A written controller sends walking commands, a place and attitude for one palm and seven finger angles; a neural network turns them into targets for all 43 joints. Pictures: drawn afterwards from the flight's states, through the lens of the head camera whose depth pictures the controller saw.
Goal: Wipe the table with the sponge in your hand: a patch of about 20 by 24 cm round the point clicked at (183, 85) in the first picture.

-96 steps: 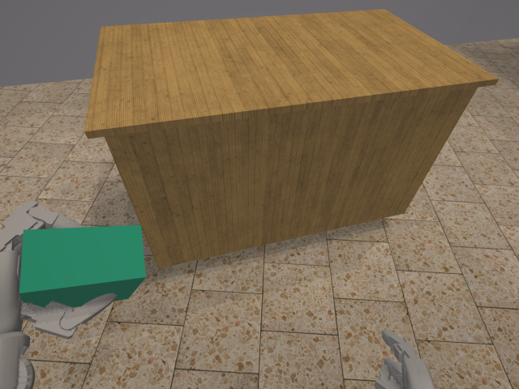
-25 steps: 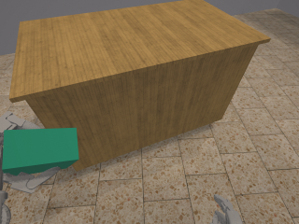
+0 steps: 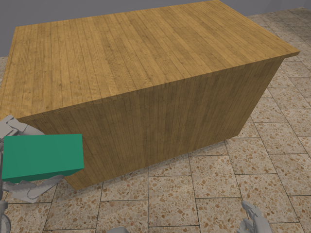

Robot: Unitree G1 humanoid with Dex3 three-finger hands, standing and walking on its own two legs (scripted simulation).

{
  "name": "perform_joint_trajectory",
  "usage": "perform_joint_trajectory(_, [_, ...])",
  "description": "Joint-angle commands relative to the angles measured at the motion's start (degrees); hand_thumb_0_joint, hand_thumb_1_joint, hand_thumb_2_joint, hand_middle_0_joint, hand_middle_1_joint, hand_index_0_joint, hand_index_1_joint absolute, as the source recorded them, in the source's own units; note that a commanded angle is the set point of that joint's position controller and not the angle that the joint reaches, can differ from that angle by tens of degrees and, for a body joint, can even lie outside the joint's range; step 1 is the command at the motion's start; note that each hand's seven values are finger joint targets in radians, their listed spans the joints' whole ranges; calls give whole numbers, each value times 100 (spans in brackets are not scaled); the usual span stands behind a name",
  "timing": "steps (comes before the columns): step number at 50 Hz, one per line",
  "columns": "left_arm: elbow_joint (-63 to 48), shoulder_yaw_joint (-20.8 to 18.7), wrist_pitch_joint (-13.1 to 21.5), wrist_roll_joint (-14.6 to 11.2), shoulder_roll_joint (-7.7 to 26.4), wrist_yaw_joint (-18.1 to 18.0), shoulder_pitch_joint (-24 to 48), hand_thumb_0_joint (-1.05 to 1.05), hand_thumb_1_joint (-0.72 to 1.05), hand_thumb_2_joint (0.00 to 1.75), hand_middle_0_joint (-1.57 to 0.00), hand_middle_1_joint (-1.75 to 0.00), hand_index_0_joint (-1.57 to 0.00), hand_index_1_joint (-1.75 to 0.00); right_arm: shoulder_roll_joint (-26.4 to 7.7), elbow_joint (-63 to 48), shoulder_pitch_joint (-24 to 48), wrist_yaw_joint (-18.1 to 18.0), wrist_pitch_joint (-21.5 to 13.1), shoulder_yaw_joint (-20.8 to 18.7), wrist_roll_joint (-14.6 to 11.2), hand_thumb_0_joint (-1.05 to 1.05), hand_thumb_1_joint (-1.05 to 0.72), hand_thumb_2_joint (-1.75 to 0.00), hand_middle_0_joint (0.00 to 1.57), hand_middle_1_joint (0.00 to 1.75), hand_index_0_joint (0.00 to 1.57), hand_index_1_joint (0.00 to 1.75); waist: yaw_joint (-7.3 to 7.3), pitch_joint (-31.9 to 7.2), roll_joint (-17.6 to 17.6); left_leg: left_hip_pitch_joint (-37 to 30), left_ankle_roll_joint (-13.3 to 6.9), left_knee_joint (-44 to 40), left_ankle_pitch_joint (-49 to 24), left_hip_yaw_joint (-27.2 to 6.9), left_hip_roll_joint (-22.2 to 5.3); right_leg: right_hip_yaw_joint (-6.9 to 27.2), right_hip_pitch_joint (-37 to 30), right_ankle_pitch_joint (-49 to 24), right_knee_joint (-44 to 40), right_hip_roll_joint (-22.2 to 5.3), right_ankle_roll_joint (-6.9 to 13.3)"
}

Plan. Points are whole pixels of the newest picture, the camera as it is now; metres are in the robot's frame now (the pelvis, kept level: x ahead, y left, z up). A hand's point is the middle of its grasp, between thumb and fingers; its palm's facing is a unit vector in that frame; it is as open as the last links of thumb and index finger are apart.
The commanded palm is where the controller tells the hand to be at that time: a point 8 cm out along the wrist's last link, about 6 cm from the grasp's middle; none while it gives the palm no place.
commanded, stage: take the last steps up to it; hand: left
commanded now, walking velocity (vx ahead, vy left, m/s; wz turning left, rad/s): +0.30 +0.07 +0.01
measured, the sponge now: (54, 158) +0.22 +0.21 +0.16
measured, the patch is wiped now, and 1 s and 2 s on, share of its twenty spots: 0.00 0.00 0.00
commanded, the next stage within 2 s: come to a stop and stand still in 0.72 s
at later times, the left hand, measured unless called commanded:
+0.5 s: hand (69, 113) +0.32 +0.22 +0.16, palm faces +0.41 -0.78 -0.47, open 10.3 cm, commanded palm +0.26 +0.26 +0.18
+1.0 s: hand (72, 90) +0.39 +0.23 +0.17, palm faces +0.41 -0.82 -0.41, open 10.3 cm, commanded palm +0.33 +0.27 +0.18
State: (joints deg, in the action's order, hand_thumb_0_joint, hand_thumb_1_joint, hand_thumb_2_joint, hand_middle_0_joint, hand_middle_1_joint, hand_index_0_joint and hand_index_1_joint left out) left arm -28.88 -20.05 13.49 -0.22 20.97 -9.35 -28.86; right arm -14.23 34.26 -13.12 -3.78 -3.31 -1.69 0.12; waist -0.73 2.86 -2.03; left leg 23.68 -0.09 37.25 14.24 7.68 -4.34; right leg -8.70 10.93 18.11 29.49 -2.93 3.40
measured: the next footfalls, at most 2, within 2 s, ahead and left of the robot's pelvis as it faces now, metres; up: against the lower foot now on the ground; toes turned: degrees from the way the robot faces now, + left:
left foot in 0.06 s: +0.12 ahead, +0.15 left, +0.00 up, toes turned +9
right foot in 0.40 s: +0.17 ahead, -0.11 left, +0.00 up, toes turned -10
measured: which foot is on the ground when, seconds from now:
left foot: up 0.00-0.04, down 0.06-0.42, up 0.44-0.78, down 0.80-1.00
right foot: down 0.00-0.08, up 0.10-0.38, down 0.40-0.80, up 0.82-1.00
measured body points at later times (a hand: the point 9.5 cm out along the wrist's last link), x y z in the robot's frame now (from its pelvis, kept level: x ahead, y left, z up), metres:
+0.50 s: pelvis +0.10 -0.02 -0.01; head +0.13 -0.05 +0.43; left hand +0.30 +0.26 +0.19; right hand +0.25 -0.24 -0.14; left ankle +0.07 +0.12 -0.68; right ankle +0.13 -0.10 -0.74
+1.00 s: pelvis +0.17 -0.01 -0.01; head +0.19 -0.01 +0.44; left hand +0.36 +0.27 +0.19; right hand +0.35 -0.21 -0.09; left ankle +0.21 +0.12 -0.74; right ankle +0.17 -0.11 -0.72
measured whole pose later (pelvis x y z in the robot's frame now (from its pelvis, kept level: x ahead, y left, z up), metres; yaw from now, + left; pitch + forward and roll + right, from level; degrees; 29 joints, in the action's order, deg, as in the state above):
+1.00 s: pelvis +0.17 -0.01 -0.01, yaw +0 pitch -1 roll +1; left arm -31.3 -20.8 11.3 -1.4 21.5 -9.3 -26.1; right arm -7.4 32.6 -10.3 -1.9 -5.0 2.3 0.1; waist -0.3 4.1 -1.4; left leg 17.0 0.4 30.8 12.0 7.9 -4.5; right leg -5.0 19.0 24.5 43.6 -2.1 -2.0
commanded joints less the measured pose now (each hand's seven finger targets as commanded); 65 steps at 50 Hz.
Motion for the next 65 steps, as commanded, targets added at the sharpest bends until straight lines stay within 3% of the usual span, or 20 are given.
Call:
perform_joint_trajectory(1, [-1152, -543, 255, -67, 950, -180, 1032, 0, 10, 130, -120, -160, -120, -160, -327, -893, 454, -77, -345, -102, 7, 0, -90, -90, 20, 30, 20, 30, 76, -512, -234, -1082, -109, -978, -130, 183, 100, 1174, 93, -488, -456, -1137, 290])
perform_joint_trajectory(2, [-1214, -522, 288, -77, 929, -174, 1145, 0, 10, 130, -120, -160, -120, -160, -399, -894, 392, -105, -355, -123, -6, 0, -90, -90, 20, 30, 20, 30, 154, -583, 278, -1612, -240, -1280, -101, -93, -47, 1002, 402, -646, 243, -922, 141])
perform_joint_trajectory(4, [-1329, -540, 378, -108, 893, -162, 1158, 0, 10, 130, -120, -160, -120, -160, -498, -957, 389, -75, -374, -143, -45, 0, -90, -90, 20, 30, 20, 30, 140, -853, 1818, -2853, -1039, -1766, -1328, -2539, -1615, 275, 1973, 1154, 2437, 65, -338])
perform_joint_trajectory(5, [-1174, -693, 409, -46, 1145, -134, 976, 0, 10, 130, -120, -160, -120, -160, -359, -850, 406, -79, -401, -51, 48, 0, -90, -90, 20, 30, 20, 30, 162, -908, 2021, -2598, -1372, -2090, -1027, -3208, -2018, 581, 2319, 1701, 3407, 28, -323])
perform_joint_trajectory(8, [-1462, -712, 364, -66, 1028, -79, 696, 0, 10, 130, -120, -160, -120, -160, -326, -706, 448, -3, -460, -103, -9, 0, -90, -90, 20, 30, 20, 30, 98, -645, 1255, -2127, -1446, -1981, -943, -2326, -1773, 785, 2724, 1075, 3622, -293, -422])
perform_joint_trajectory(12, [-1571, -678, 328, -115, 800, -66, 327, 0, 10, 130, -120, -160, -120, -160, -336, -683, 451, 35, -566, -77, 0, 0, -90, -90, 20, 30, 20, 30, 53, -775, 1574, -1376, -996, -2007, -1011, -983, -1262, 219, 1607, 457, 2301, -189, -490])
perform_joint_trajectory(18, [-842, -701, 209, -102, 811, -82, 606, 0, 10, 130, -120, -160, -120, -160, -336, -629, 469, -91, -529, -70, -33, 0, -90, -90, 20, 30, 20, 30, 73, -770, 1111, -856, -560, -1101, -80, -481, -961, -307, 4, -108, 68, 175, -512])
perform_joint_trajectory(19, [-837, -693, 194, -75, 851, -75, 694, 0, 10, 130, -120, -160, -120, -160, -278, -647, 493, -99, -490, -73, -57, 0, -90, -90, 20, 30, 20, 30, 61, -851, 663, -633, -422, -360, 125, -210, -716, 106, -372, -234, -414, -75, -385])
perform_joint_trajectory(21, [-666, -982, 133, -75, 1245, -129, 799, 0, 10, 130, -120, -160, -120, -160, -154, -730, 649, -47, -447, -9, -32, 0, -90, -90, 20, 30, 20, 30, -47, -823, -1617, 1432, -17, 2328, 1803, -74, 279, 3522, -1251, -973, -1302, -2170, 664])
perform_joint_trajectory(23, [-827, -920, 229, -147, 1174, -64, 783, 0, 10, 130, -120, -160, -120, -160, -239, -606, 664, 34, -407, -56, -32, 0, -90, -90, 20, 30, 20, 30, 28, -716, -1058, 1627, 105, 3413, 1260, -878, 16, 3268, -1085, -1268, -1236, -2245, 750])
perform_joint_trajectory(25, [-1041, -973, 343, -68, 1144, -72, 524, 0, 10, 130, -120, -160, -120, -160, -168, -537, 761, 51, -280, 23, -16, 0, -90, -90, 20, 30, 20, 30, 51, -798, -396, 1543, 177, 3282, 927, -792, -101, 2006, -1105, -2633, -903, -1887, 586])
perform_joint_trajectory(29, [-1336, -1027, 466, -61, 1162, -133, 288, 0, 10, 130, -120, -160, -120, -160, -194, -656, 726, 36, -207, -46, 16, 0, -90, -90, 20, 30, 20, 30, 96, -968, -433, 717, 180, 1551, 503, -287, -75, 942, -913, -3714, -747, -1580, 405])
perform_joint_trajectory(37, [-1391, -876, 343, -117, 973, -220, 335, 0, 10, 130, -120, -160, -120, -160, -295, -925, 427, -20, -213, -197, 9, 0, -90, -90, 20, 30, 20, 30, 86, -1003, -297, -1158, 51, -1092, -539, 267, 208, 750, -329, -2135, -54, -1176, 88])
perform_joint_trajectory(38, [-1378, -856, 362, -123, 989, -212, 449, 0, 10, 130, -120, -160, -120, -160, -358, -936, 410, -62, -215, -228, -17, 0, -90, -90, 20, 30, 20, 30, 123, -990, 100, -1609, -61, -1315, -661, 62, 17, 710, 36, -1810, 393, -982, -53])
perform_joint_trajectory(41, [-1074, -787, 404, -128, 1027, -136, 550, 0, 10, 130, -120, -160, -120, -160, -428, -911, 449, -58, -263, -166, -18, 0, -90, -90, 20, 30, 20, 30, 100, -910, 1954, -2079, -1261, -1974, -1881, -2783, -1982, 451, 1832, 1908, 2954, 31, -447])
perform_joint_trajectory(46, [-1815, -570, 265, -145, 846, -62, 435, 0, 10, 130, -120, -160, -120, -160, -362, -866, 458, 105, -425, -82, 16, 0, -90, -90, 20, 30, 20, 30, 44, -968, 1679, -1602, -754, -1571, -2812, -1124, -1271, 433, 1026, 691, 1790, 32, -519])
perform_joint_trajectory(52, [-1263, -781, 84, -174, 931, -108, 389, 0, 10, 130, -120, -160, -120, -160, -285, -867, 499, 53, -494, 63, -12, 0, -90, -90, 20, 30, 20, 30, 44, -799, 1057, -698, -221, -1106, -1199, -568, -953, 414, -434, -816, -455, 28, -525])
perform_joint_trajectory(55, [-893, -724, -82, -243, 965, -79, 508, 0, 10, 130, -120, -160, -120, -160, -173, -878, 501, 54, -419, 26, -30, 0, -90, -90, 20, 30, 20, 30, 79, -735, -1065, -280, 246, 860, 1107, -281, 273, 2563, 37, -2871, -1159, -1507, 238])
perform_joint_trajectory(59, [-1112, -796, 7, -148, 1069, -144, 657, 0, 10, 130, -120, -160, -120, -160, -14, -809, 799, 30, -279, 191, -25, 0, -90, -90, 20, 30, 20, 30, 87, -1133, -508, 206, 278, 1621, 1305, -738, 237, 1827, -807, -4571, -568, -1645, 382])
perform_joint_trajectory(65, [-1302, -898, 100, -93, 997, -184, 9, 0, 10, 130, -120, -160, -120, -160, -156, -969, 707, -25, -144, 75, 22, 0, -90, -90, 20, 30, 20, 30, -41, -1243, -571, -302, 146, 122, 925, -451, 291, 1531, -831, -3404, -615, -1446, 373])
